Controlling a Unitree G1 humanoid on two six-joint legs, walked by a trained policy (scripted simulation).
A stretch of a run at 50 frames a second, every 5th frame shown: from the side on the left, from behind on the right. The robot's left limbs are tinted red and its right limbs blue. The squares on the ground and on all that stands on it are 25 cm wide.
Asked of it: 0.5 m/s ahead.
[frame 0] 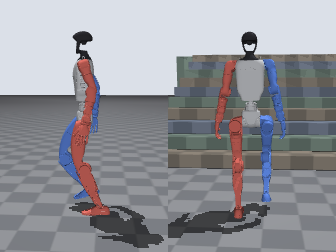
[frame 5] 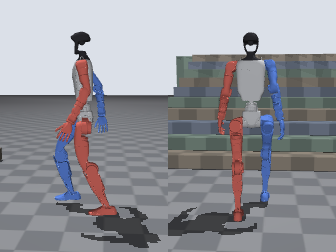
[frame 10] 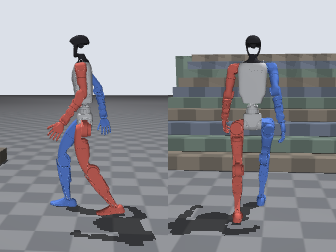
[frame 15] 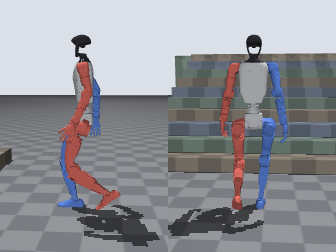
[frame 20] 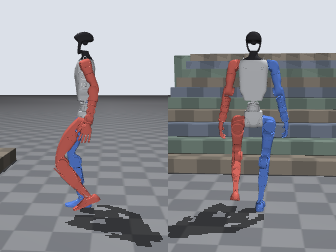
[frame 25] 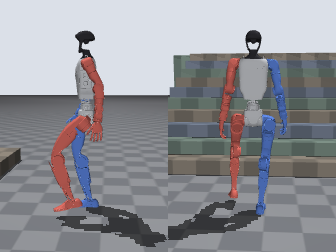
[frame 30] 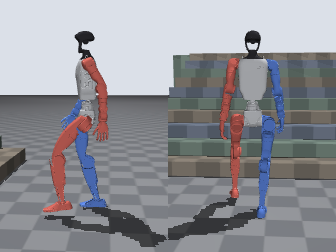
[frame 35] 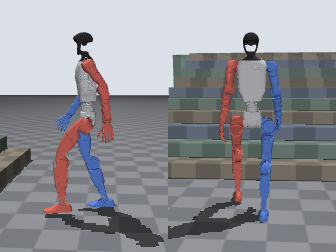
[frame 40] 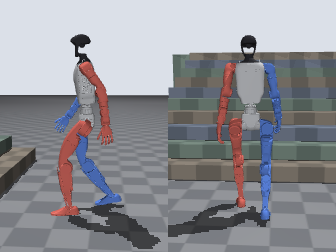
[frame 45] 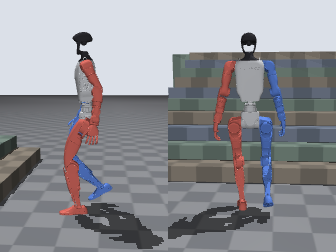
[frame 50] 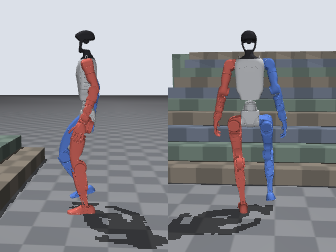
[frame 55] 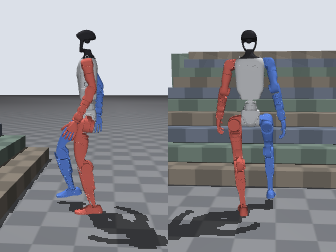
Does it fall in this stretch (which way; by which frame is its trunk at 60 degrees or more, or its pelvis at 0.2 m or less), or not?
no
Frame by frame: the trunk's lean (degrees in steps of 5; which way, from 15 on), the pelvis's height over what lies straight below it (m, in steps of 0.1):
0: 0, 0.8
5: 5, 0.8
10: 5, 0.7
15: 5, 0.8
20: 0, 0.8
25: 0, 0.8
30: 0, 0.8
35: 5, 0.8
40: 5, 0.8
45: 5, 0.8
50: 5, 0.8
55: 0, 0.8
